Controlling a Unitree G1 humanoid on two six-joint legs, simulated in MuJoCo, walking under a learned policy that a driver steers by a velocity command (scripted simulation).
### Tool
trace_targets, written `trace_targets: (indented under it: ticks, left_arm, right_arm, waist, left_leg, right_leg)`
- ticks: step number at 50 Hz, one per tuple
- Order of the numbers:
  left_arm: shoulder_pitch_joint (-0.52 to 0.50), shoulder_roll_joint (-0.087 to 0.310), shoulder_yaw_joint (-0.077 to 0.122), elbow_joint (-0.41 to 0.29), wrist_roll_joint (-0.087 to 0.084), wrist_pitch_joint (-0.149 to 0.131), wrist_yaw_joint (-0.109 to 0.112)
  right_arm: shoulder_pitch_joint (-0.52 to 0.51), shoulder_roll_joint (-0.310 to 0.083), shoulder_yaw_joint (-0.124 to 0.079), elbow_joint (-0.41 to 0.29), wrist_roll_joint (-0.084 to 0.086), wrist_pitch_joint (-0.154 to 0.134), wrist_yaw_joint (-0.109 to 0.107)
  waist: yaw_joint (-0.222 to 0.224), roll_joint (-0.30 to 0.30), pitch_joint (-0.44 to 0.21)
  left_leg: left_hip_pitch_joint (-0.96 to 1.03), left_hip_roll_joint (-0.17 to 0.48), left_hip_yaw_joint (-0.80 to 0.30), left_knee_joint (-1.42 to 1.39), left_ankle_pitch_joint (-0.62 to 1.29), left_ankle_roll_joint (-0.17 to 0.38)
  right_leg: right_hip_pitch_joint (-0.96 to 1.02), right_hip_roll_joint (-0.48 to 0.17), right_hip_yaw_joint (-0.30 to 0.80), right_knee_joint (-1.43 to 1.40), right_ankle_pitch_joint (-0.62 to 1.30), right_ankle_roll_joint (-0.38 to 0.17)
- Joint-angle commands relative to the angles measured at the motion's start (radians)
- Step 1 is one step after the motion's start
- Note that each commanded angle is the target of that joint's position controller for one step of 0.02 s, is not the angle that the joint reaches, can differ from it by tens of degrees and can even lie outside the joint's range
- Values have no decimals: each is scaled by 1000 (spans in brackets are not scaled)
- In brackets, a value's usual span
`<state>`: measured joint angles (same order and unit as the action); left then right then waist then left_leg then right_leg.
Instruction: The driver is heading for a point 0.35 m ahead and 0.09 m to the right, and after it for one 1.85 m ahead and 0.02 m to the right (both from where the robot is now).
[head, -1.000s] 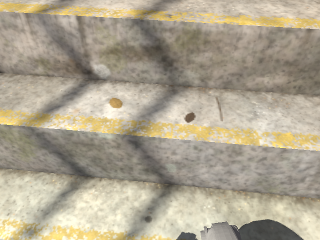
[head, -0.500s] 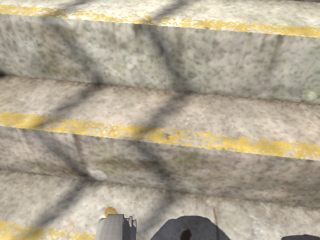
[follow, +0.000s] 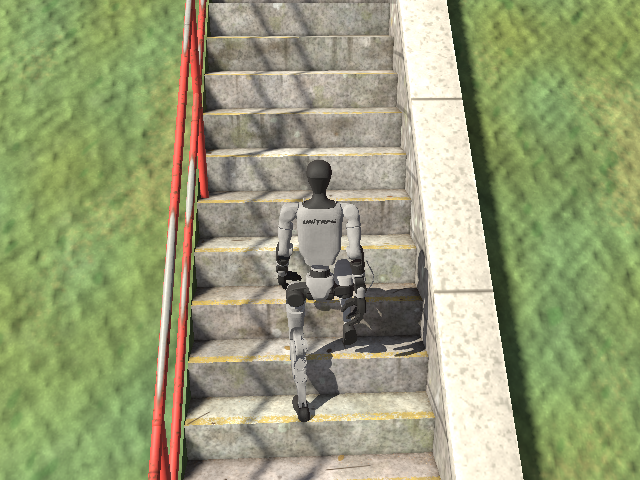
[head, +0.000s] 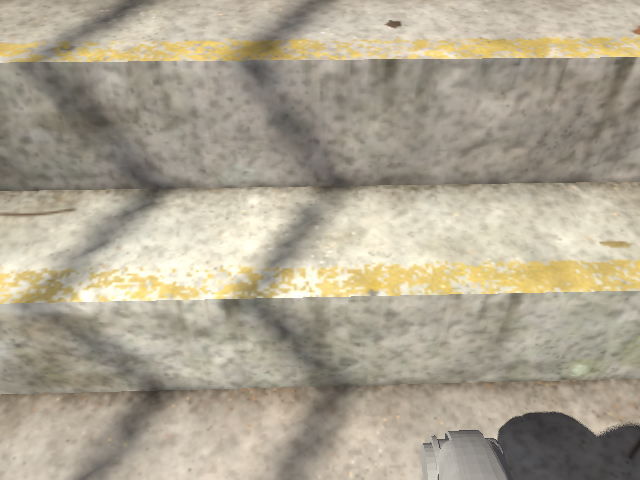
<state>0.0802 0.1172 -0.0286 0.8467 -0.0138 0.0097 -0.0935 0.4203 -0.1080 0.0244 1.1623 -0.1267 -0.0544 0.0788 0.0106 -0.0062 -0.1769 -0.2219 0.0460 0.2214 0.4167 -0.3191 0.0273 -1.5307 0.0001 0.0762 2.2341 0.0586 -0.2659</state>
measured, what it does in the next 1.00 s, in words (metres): climbs: right foot 0.22 m higher, then left foot 0.22 m higher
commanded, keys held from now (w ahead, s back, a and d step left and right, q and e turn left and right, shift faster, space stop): w+e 0.36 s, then w+q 0.64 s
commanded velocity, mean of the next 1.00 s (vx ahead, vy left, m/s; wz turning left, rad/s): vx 0.50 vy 0.00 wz -0.07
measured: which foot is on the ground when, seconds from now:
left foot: down 0.00-0.14, up 0.16-0.58, down 0.60-1.00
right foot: up 0.00-0.08, down 0.10-0.64, up 0.66-1.00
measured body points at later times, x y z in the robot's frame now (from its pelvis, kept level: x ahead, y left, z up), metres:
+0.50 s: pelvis +0.23 -0.03 +0.21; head +0.21 -0.02 +0.66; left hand +0.23 +0.17 +0.04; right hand +0.42 -0.26 +0.15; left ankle +0.34 +0.07 -0.19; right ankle +0.16 -0.12 -0.52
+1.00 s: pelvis +0.35 -0.03 +0.41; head +0.32 -0.01 +0.86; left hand +0.52 +0.17 +0.28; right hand +0.29 -0.23 +0.26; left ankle +0.40 +0.05 -0.31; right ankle +0.40 -0.19 -0.08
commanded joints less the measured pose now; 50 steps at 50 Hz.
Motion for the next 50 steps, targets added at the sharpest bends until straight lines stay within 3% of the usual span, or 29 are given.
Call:
trace_targets:
  ticks: [1,2,4,5,6,7,8,9,10,11,14,15,18,22,25,26,27,28,30,31,32,33,34,35,37,38,41,45,50]
  left_arm:
    - [-393,83,-7,-207,39,72,35]
    - [-471,64,-39,-263,41,132,9]
    - [-176,54,-33,-180,43,149,-35]
    - [-50,100,-9,-151,49,130,-28]
    - [-8,140,4,-116,48,123,-10]
    - [152,105,25,-42,70,20,52]
    - [248,118,43,19,50,1,94]
    - [250,185,67,65,53,13,131]
    - [129,232,91,47,54,18,143]
    - [42,218,88,25,55,6,139]
    - [56,103,70,120,58,-65,128]
    - [102,66,21,129,104,-48,46]
    - [168,171,55,124,48,-71,25]
    - [411,117,34,259,152,-72,7]
    - [136,215,67,117,78,-62,-34]
    - [236,145,82,142,-23,-113,112]
    - [246,178,76,166,-55,-137,167]
    - [213,335,80,212,2,-117,-5]
    - [493,284,89,228,136,-109,-110]
    - [482,287,97,257,142,-93,-126]
    - [402,238,94,262,128,-60,-129]
    - [270,187,94,284,79,-16,-136]
    - [312,127,74,235,53,-15,-124]
    - [229,167,82,202,33,-34,-82]
    - [164,176,72,160,42,-55,-17]
    - [122,143,48,130,85,-52,10]
    - [111,126,33,82,75,-34,19]
    - [28,132,15,35,62,-29,5]
    - [36,190,38,52,90,-33,42]
  right_arm:
    - [-85,-89,-10,-68,10,-15,45]
    - [8,-183,-13,-17,23,1,85]
    - [-45,-345,-46,-24,63,-45,99]
    - [-87,-365,-66,-52,79,-49,96]
    - [-5,-309,-54,-36,47,-41,95]
    - [-37,-272,-84,-163,198,-86,-75]
    - [-80,-291,-84,-208,190,-103,-115]
    - [-203,-233,-77,-288,150,-106,-98]
    - [-289,-149,-65,-340,88,-90,-70]
    - [-333,-41,-42,-421,41,-76,-65]
    - [-282,78,16,-536,28,-84,-60]
    - [-252,-90,-5,-467,113,-5,-17]
    - [-347,-133,-8,-536,59,16,-2]
    - [-453,-44,36,-531,83,30,-4]
    - [-702,-142,18,-634,92,81,-23]
    - [-687,73,78,-656,100,41,-107]
    - [-530,52,69,-584,127,22,-138]
    - [-577,-96,33,-658,130,109,-30]
    - [-472,-206,-6,-531,128,155,12]
    - [-311,-184,-17,-487,121,179,9]
    - [-122,-214,-32,-396,68,189,-4]
    - [6,-238,-46,-322,-12,208,-15]
    - [70,-197,-28,-281,25,191,-27]
    - [43,-179,-25,-215,55,162,-23]
    - [-100,-75,-6,-166,69,56,-14]
    - [-206,-2,15,-155,84,21,-27]
    - [-258,-55,1,-158,86,-22,-33]
    - [-126,-172,-33,-160,42,-30,-33]
    - [-91,-161,-22,-216,81,-83,-43]
  waist:
    - [27,98,35]
    - [43,224,0]
    - [164,254,-78]
    - [182,228,-126]
    - [125,226,-224]
    - [126,95,-249]
    - [153,21,-231]
    - [130,-182,-152]
    - [94,-213,-79]
    - [38,-175,0]
    - [-88,-21,184]
    - [-28,20,190]
    - [-62,-70,-11]
    - [-54,65,57]
    - [-109,-18,49]
    - [-8,-9,227]
    - [-49,-57,149]
    - [-228,-286,-71]
    - [-24,-62,-339]
    - [-104,-97,-380]
    - [-194,14,-404]
    - [-270,195,-247]
    - [-246,277,-148]
    - [-214,208,-5]
    - [-81,-108,22]
    - [-16,-48,-25]
    - [42,17,33]
    - [-39,154,74]
    - [-55,148,99]
  left_leg:
    - [-174,178,6,-383,646,192]
    - [-244,254,-86,-423,1208,306]
    - [141,369,-8,-241,2062,342]
    - [355,364,4,-131,2147,344]
    - [444,316,4,24,2284,336]
    - [220,227,65,280,1909,204]
    - [5,204,14,447,1535,194]
    - [-279,68,-26,703,760,171]
    - [-450,-75,-211,1259,376,129]
    - [-588,-86,-321,1570,372,111]
    - [-851,-92,-320,1763,321,116]
    - [-1009,-148,-530,1676,314,166]
    - [-1135,-98,-342,1800,39,98]
    - [-1373,-39,-302,1994,202,192]
    - [-718,-8,-126,1329,4,155]
    - [-489,-31,14,1228,-23,105]
    - [-319,-28,-30,1149,-151,114]
    - [-482,-142,-92,1094,-143,42]
    - [-352,-186,-122,708,-19,132]
    - [-206,-185,-204,555,12,117]
    - [-92,-165,-383,396,-38,155]
    - [-147,-51,-711,220,-125,251]
    - [-151,72,-1139,19,-699,288]
    - [-159,82,-1134,50,-753,234]
    - [-106,61,-864,144,-495,131]
    - [-178,4,-735,162,-355,131]
    - [-410,-59,-462,47,-178,104]
    - [-502,14,-624,-82,-315,178]
    - [-253,82,-792,-19,-303,273]
  right_leg:
    - [304,-84,-242,-570,-238,-42]
    - [502,-3,-267,-668,-416,-9]
    - [489,50,-288,-724,-374,36]
    - [503,116,-307,-931,-399,42]
    - [563,169,-265,-1017,-402,17]
    - [1017,197,-186,-1010,-681,23]
    - [1128,164,18,-1179,-752,11]
    - [1154,46,434,-1510,-1001,-45]
    - [1033,-44,798,-1761,-1191,-124]
    - [1002,-58,735,-1796,-1014,-74]
    - [945,-4,489,-1736,-709,17]
    - [977,-18,417,-1717,-292,-8]
    - [1180,-77,389,-1764,5,-87]
    - [1234,-89,300,-1778,-168,26]
    - [703,-80,137,-2144,-33,-48]
    - [700,-170,207,-2390,-91,6]
    - [830,-215,99,-2323,476,8]
    - [1103,-285,151,-2055,1298,-88]
    - [1353,-274,118,-1785,1916,-157]
    - [1352,-269,101,-1696,1714,-177]
    - [1229,-182,67,-1493,1362,-173]
    - [987,-29,80,-1030,382,-99]
    - [600,76,330,-544,247,-53]
    - [385,149,396,-328,180,-49]
    - [255,88,340,-381,129,27]
    - [311,45,258,-352,61,46]
    - [381,-15,12,-396,-95,138]
    - [429,6,-93,-361,-130,210]
    - [369,0,-38,-438,-111,254]
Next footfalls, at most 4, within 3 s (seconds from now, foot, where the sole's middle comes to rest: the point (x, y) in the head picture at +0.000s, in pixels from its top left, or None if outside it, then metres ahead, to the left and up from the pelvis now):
0.10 right None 0.20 -0.12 -0.56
0.60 left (317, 447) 0.44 0.04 -0.35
1.22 right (486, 455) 0.44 -0.20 -0.35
1.62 left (347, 257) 0.62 0.00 -0.13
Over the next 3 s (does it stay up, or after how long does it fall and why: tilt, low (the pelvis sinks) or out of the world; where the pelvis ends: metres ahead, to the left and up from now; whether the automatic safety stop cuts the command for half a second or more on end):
stays up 1.01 0.07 1.02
